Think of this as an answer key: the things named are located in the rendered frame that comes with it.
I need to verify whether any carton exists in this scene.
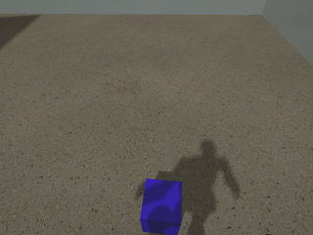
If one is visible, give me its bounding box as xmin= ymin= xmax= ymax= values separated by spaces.
xmin=140 ymin=178 xmax=182 ymax=235

